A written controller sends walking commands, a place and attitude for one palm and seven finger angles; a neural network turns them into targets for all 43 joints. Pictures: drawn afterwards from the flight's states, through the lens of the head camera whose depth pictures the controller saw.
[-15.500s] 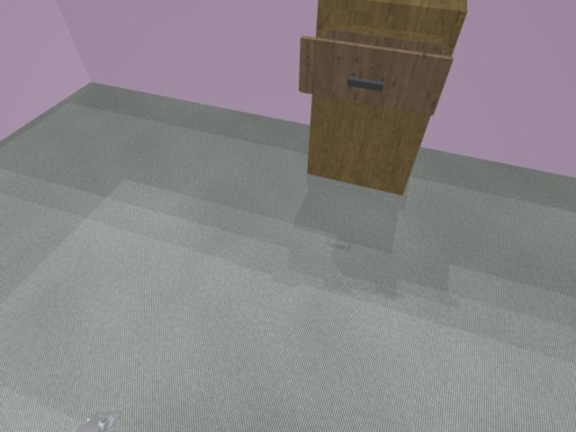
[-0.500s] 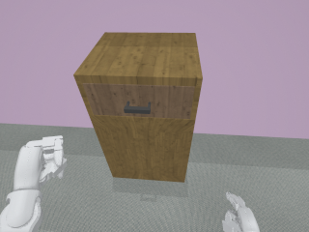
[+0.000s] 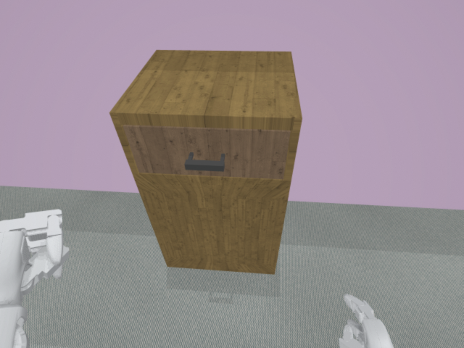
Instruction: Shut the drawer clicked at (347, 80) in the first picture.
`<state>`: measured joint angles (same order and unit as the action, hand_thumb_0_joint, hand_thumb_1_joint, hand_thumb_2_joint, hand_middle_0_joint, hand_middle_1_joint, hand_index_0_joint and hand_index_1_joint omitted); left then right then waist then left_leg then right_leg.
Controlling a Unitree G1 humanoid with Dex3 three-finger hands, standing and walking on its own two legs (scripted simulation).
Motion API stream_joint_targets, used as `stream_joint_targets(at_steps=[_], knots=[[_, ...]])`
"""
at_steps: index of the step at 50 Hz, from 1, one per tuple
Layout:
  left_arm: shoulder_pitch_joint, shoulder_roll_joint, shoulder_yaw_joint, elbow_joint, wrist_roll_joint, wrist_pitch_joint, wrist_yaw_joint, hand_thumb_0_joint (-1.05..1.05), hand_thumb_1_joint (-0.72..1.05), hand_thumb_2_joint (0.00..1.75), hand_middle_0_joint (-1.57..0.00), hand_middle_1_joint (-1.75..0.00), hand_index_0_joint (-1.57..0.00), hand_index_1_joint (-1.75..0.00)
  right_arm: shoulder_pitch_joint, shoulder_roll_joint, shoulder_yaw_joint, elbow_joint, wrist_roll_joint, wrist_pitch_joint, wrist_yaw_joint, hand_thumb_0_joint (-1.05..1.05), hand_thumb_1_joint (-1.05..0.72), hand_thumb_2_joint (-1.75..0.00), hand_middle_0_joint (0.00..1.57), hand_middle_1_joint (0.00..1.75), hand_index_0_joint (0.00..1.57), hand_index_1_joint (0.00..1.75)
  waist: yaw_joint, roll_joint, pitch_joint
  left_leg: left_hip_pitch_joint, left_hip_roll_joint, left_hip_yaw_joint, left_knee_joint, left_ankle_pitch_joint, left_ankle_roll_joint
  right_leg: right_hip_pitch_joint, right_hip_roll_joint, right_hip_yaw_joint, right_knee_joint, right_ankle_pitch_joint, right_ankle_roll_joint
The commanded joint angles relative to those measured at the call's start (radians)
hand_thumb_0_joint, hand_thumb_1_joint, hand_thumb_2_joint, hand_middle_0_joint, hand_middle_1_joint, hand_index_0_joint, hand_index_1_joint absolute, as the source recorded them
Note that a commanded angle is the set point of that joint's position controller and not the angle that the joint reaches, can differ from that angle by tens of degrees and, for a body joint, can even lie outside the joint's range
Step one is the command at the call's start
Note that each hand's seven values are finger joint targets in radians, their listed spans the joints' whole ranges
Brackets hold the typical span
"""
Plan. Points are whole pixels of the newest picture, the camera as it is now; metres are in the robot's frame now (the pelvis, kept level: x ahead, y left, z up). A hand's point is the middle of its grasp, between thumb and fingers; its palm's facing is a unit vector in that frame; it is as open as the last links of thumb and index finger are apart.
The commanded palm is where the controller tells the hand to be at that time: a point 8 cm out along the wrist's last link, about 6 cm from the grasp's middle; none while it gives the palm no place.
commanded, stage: step back with the hand held close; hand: left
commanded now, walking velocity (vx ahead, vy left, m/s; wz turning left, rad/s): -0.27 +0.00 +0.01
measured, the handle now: (205, 160) +0.61 +0.16 -0.05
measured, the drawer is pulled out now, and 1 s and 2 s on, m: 0.00 0.00 0.00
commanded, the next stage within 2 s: stop stepping back and stand still in 1.26 s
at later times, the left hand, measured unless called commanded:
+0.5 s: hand (34, 281) +0.14 +0.26 +0.16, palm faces +0.34 -0.79 -0.51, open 3.3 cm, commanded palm +0.09 +0.30 +0.17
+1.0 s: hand (8, 338) +0.08 +0.25 +0.15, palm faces +0.33 -0.80 -0.50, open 3.3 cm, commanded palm +0.01 +0.30 +0.17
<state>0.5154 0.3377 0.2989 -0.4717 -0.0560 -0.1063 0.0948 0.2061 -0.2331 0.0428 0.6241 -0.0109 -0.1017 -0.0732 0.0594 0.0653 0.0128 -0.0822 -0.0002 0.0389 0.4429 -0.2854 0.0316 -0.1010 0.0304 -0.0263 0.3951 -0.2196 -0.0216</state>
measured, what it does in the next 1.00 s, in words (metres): walks backwards: right foot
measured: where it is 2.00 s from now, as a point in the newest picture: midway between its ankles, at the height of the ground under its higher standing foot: outside the picture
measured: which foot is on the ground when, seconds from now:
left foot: down 0.00-1.00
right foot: down 0.00-0.72, up 0.74-0.78, down 0.80-1.00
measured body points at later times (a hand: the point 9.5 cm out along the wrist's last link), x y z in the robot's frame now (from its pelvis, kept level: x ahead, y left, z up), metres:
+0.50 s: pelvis -0.05 +0.02 -0.01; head -0.04 +0.01 +0.44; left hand +0.12 +0.30 +0.19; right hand +0.13 -0.22 -0.08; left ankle -0.02 +0.10 -0.74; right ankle +0.00 -0.11 -0.74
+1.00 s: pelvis -0.12 +0.01 -0.01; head -0.07 +0.03 +0.43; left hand +0.06 +0.30 +0.18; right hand +0.06 -0.23 -0.09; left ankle -0.02 +0.10 -0.74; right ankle -0.11 -0.11 -0.74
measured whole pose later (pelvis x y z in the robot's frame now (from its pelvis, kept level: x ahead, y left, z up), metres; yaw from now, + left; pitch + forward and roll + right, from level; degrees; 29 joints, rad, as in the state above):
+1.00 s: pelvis -0.12 +0.01 -0.01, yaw +1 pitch +3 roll -2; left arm 0.59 0.40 0.40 -0.57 -0.02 -0.31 0.12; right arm 0.17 -0.21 -0.02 0.60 -0.01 -0.09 -0.06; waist -0.01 0.00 0.06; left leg -0.45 0.00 0.04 0.53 -0.12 0.06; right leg -0.32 0.07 0.08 0.54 -0.26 0.00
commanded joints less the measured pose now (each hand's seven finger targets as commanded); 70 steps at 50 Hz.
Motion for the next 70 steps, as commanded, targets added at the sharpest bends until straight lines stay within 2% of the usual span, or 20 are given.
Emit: stream_joint_targets(at_steps=[1,13,20,25,31,34,38,44,48,51,54,57,59,60,61,64,66,68,69,70], knots=[[-0.017,0.176,0.160,-0.147,0.004,-0.115,0.020,0.00,0.90,0.90,-1.40,-1.60,-1.40,-1.60,-0.121,-0.119,-0.064,-0.167,-0.002,-0.013,0.000,0.00,-0.90,-0.90,0.20,0.30,0.20,0.30,-0.052,-0.056,0.020,-0.085,0.034,-0.069,-0.042,0.149,0.019,-0.111,-0.111,0.190,-0.132,0.184,-0.027],[0.142,0.236,0.219,-0.275,0.001,-0.157,0.029,0.00,0.90,0.90,-1.40,-1.60,-1.40,-1.60,-0.125,-0.121,-0.103,-0.248,0.018,0.047,0.000,0.00,-0.90,-0.90,0.20,0.30,0.20,0.30,-0.036,-0.020,-0.236,-0.149,0.085,-0.082,-0.065,0.480,0.015,0.050,-0.065,0.069,0.104,0.443,0.024],[0.089,0.195,0.185,-0.257,0.020,-0.164,0.033,0.00,0.90,0.90,-1.40,-1.60,-1.40,-1.60,-0.108,-0.136,-0.109,-0.243,0.013,0.024,-0.014,0.00,-0.90,-0.90,0.20,0.30,0.20,0.30,-0.049,0.034,-0.108,-0.378,0.127,-0.119,-0.142,0.138,0.062,0.058,-0.038,0.087,0.180,0.257,0.035],[0.039,0.194,0.187,-0.241,0.044,-0.176,0.042,0.00,0.90,0.90,-1.40,-1.60,-1.40,-1.60,-0.100,-0.141,-0.111,-0.241,0.015,0.008,-0.015,0.00,-0.90,-0.90,0.20,0.30,0.20,0.30,-0.063,-0.050,-0.033,-0.569,0.112,-0.143,-0.148,-0.245,0.085,0.080,-0.053,0.144,0.156,0.154,0.029],[0.046,0.213,0.193,-0.287,0.037,-0.203,0.060,0.00,0.90,0.90,-1.40,-1.60,-1.40,-1.60,-0.069,-0.118,-0.108,-0.229,0.006,0.000,-0.004,0.00,-0.90,-0.90,0.20,0.30,0.20,0.30,-0.079,-0.148,-0.056,-0.355,0.030,-0.100,0.029,-0.192,0.045,-0.190,-0.141,0.235,-0.072,-0.146,-0.021],[0.070,0.213,0.198,-0.317,0.041,-0.220,0.071,0.00,0.90,0.90,-1.40,-1.60,-1.40,-1.60,-0.074,-0.128,-0.103,-0.228,0.003,-0.012,-0.006,0.00,-0.90,-0.90,0.20,0.30,0.20,0.30,-0.082,-0.019,-0.084,-0.387,0.086,-0.163,-0.093,-0.209,0.063,-0.133,-0.075,0.138,0.032,-0.076,0.011],[0.078,0.214,0.232,-0.320,0.079,-0.238,0.070,0.00,0.90,0.90,-1.40,-1.60,-1.40,-1.60,-0.093,-0.138,-0.111,-0.239,0.007,-0.039,-0.015,0.00,-0.90,-0.90,0.20,0.30,0.20,0.30,-0.058,0.181,-0.095,-0.756,0.256,-0.308,-0.311,-0.503,0.135,0.194,0.044,0.057,0.411,0.041,0.055],[0.130,0.202,0.221,-0.260,0.038,-0.249,0.047,0.00,0.90,0.90,-1.40,-1.60,-1.40,-1.60,-0.074,-0.128,-0.121,-0.198,0.007,-0.056,-0.005,0.00,-0.90,-0.90,0.20,0.30,0.20,0.30,-0.071,-0.079,-0.059,-0.490,0.122,-0.170,-0.052,-0.072,0.072,-0.032,-0.020,0.181,0.128,0.237,0.013],[0.085,0.219,0.190,-0.320,0.021,-0.269,0.039,0.00,0.90,0.90,-1.40,-1.60,-1.40,-1.60,-0.060,-0.115,-0.120,-0.164,0.007,-0.047,0.004,0.00,-0.90,-0.90,0.20,0.30,0.20,0.30,-0.081,-0.048,-0.283,-0.058,0.082,-0.058,0.048,0.506,0.021,-0.173,-0.057,0.156,0.097,0.505,0.049],[0.154,0.253,0.229,-0.351,0.013,-0.259,0.036,0.00,0.90,0.90,-1.40,-1.60,-1.40,-1.60,-0.097,-0.114,-0.119,-0.196,0.010,-0.042,0.001,0.00,-0.90,-0.90,0.20,0.30,0.20,0.30,-0.058,0.011,-0.323,-0.107,0.139,-0.109,-0.025,0.388,0.059,-0.111,0.001,0.110,0.155,0.243,0.065],[0.149,0.269,0.270,-0.374,0.014,-0.259,0.034,0.00,0.90,0.90,-1.40,-1.60,-1.40,-1.60,-0.120,-0.132,-0.121,-0.222,0.004,-0.046,-0.001,0.00,-0.90,-0.90,0.20,0.30,0.20,0.30,-0.055,0.109,-0.225,-0.406,0.207,-0.190,-0.170,-0.025,0.105,0.018,0.051,0.097,0.267,0.038,0.049],[0.146,0.264,0.298,-0.330,0.018,-0.250,0.033,0.00,0.90,0.90,-1.40,-1.60,-1.40,-1.60,-0.129,-0.130,-0.123,-0.227,0.004,-0.039,-0.002,0.00,-0.90,-0.90,0.20,0.30,0.20,0.30,-0.056,0.082,-0.101,-0.670,0.196,-0.183,-0.186,-0.386,0.100,0.087,0.033,0.146,0.250,-0.061,0.014],[0.130,0.261,0.293,-0.291,0.020,-0.247,0.031,0.00,0.90,0.90,-1.40,-1.60,-1.40,-1.60,-0.108,-0.118,-0.132,-0.224,0.004,-0.027,0.004,0.00,-0.90,-0.90,0.20,0.30,0.20,0.30,-0.066,-0.082,-0.047,-0.602,0.078,-0.105,0.069,-0.389,0.034,-0.147,-0.100,0.371,-0.021,-0.362,-0.055],[0.102,0.279,0.283,-0.295,0.012,-0.240,0.039,0.00,0.90,0.90,-1.40,-1.60,-1.40,-1.60,-0.083,-0.106,-0.138,-0.200,0.006,-0.018,0.016,0.00,-0.90,-0.90,0.20,0.30,0.20,0.30,-0.069,-0.204,-0.053,-0.385,-0.003,-0.056,0.346,-0.243,-0.031,-0.415,-0.271,0.563,-0.237,-0.511,-0.129],[0.076,0.254,0.237,-0.253,0.000,-0.216,0.053,0.00,0.90,0.90,-1.40,-1.60,-1.40,-1.60,-0.095,-0.084,-0.143,-0.169,0.003,-0.001,0.029,0.00,-0.90,-0.90,0.20,0.30,0.20,0.30,-0.062,-0.282,-0.044,-0.278,-0.030,-0.069,0.629,-0.194,-0.054,-0.547,-0.395,0.611,-0.334,-0.492,-0.189],[0.057,0.209,0.198,-0.192,0.017,-0.199,0.047,0.00,0.90,0.90,-1.40,-1.60,-1.40,-1.60,-0.079,-0.051,-0.122,-0.173,0.005,0.027,0.026,0.00,-0.90,-0.90,0.20,0.30,0.20,0.30,-0.089,-0.305,-0.063,-0.284,-0.003,-0.033,0.618,-0.129,-0.045,-0.450,-0.251,0.300,-0.189,-0.053,-0.114],[0.041,0.207,0.175,-0.184,0.030,-0.200,0.051,0.00,0.90,0.90,-1.40,-1.60,-1.40,-1.60,-0.111,-0.055,-0.106,-0.181,0.008,0.025,0.005,0.00,-0.90,-0.90,0.20,0.30,0.20,0.30,-0.080,-0.259,0.002,-0.207,0.010,-0.044,0.334,-0.159,-0.025,-0.460,-0.183,0.230,-0.115,0.049,-0.069],[0.001,0.199,0.143,-0.251,0.027,-0.216,0.057,0.00,0.90,0.90,-1.40,-1.60,-1.40,-1.60,-0.103,-0.093,-0.095,-0.158,0.012,0.009,-0.013,0.00,-0.90,-0.90,0.20,0.30,0.20,0.30,-0.100,-0.075,-0.003,-0.202,0.021,-0.049,-0.069,-0.097,-0.008,-0.358,-0.116,0.197,0.041,0.040,-0.010],[-0.007,0.198,0.143,-0.308,0.026,-0.234,0.060,0.00,0.90,0.90,-1.40,-1.60,-1.40,-1.60,-0.077,-0.120,-0.098,-0.168,0.012,-0.006,-0.019,0.00,-0.90,-0.90,0.20,0.30,0.20,0.30,-0.095,0.126,-0.044,-0.256,0.132,-0.135,-0.176,-0.089,0.033,-0.274,-0.047,0.153,0.234,-0.020,0.015],[-0.043,0.225,0.149,-0.395,0.046,-0.242,0.066,0.00,0.90,0.90,-1.40,-1.60,-1.40,-1.60,-0.071,-0.135,-0.107,-0.187,0.005,-0.033,-0.023,0.00,-0.90,-0.90,0.20,0.30,0.20,0.30,-0.079,0.290,-0.094,-0.302,0.310,-0.354,-0.211,-0.023,0.109,-0.273,0.008,0.087,0.444,-0.165,0.047]])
